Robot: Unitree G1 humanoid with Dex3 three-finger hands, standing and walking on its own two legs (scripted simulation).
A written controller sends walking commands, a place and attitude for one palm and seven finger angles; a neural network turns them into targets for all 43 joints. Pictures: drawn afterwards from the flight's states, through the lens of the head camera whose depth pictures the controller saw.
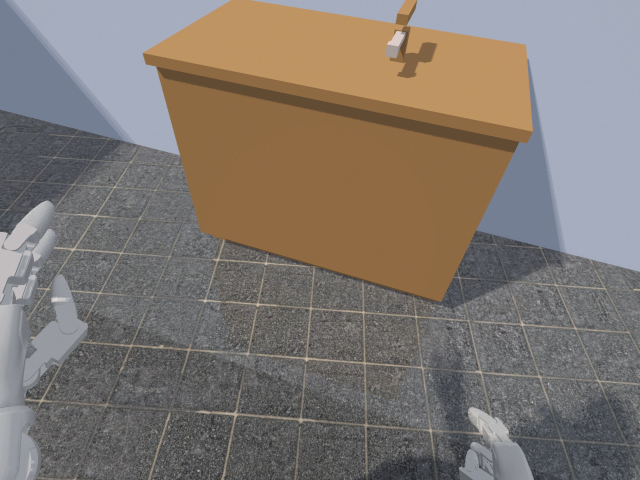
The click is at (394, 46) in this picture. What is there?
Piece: tap's lever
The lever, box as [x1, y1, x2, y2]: [385, 41, 399, 57]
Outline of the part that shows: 389,41 386,47 385,55 396,57 399,43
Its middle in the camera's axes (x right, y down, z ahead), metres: +0.17 -0.46 +0.94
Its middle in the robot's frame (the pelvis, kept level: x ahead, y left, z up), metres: +1.03 -0.11 +0.11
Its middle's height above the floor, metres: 0.88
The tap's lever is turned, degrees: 0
